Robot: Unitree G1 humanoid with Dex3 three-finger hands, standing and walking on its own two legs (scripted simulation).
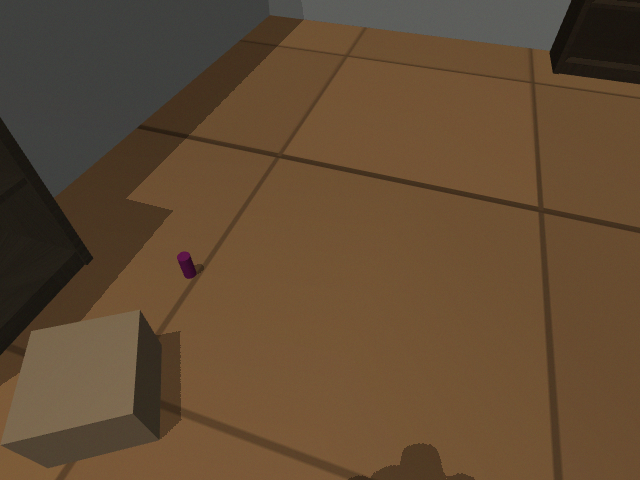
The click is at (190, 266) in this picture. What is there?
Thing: slim round
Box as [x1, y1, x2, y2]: [177, 252, 195, 278]
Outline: 181,252 177,255 177,259 184,276 190,278 195,275 193,264 189,254 187,252
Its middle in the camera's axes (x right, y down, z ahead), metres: -0.52 +0.11 +1.53
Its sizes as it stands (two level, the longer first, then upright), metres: 0.048 0.048 0.109
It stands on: the floor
